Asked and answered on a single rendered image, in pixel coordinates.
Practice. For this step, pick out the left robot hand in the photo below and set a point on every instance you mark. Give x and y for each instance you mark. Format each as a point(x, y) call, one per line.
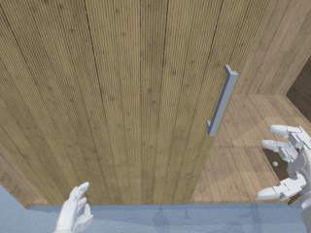
point(67, 217)

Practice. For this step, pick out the handle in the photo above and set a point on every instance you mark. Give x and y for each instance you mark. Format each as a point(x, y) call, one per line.
point(230, 80)

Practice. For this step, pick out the right robot forearm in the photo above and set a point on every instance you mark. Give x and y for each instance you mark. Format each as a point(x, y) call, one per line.
point(305, 203)

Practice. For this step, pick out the wardrobe door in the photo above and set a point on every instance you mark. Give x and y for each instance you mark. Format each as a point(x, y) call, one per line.
point(117, 93)
point(14, 171)

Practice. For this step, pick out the right robot hand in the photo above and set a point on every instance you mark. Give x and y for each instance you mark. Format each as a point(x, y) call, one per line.
point(300, 183)

